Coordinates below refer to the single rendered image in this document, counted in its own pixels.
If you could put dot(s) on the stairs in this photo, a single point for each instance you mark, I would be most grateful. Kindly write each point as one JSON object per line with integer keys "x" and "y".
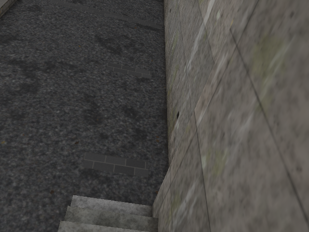
{"x": 89, "y": 214}

